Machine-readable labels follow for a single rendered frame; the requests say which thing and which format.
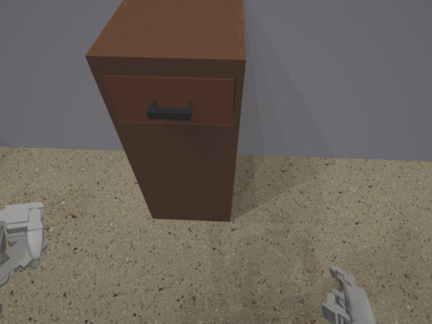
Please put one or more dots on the robot right hand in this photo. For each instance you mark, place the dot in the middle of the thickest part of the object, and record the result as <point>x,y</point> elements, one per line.
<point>351,307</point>

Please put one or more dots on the cabinet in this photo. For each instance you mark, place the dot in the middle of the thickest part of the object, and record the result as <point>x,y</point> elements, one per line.
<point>185,171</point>

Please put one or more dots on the robot left hand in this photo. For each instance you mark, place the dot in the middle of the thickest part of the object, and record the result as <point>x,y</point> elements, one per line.
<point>22,227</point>

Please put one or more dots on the drawer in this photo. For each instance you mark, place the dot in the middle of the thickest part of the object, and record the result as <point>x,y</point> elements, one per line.
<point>212,98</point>

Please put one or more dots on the handle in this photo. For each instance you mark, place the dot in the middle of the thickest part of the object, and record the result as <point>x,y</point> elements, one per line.
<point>172,113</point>

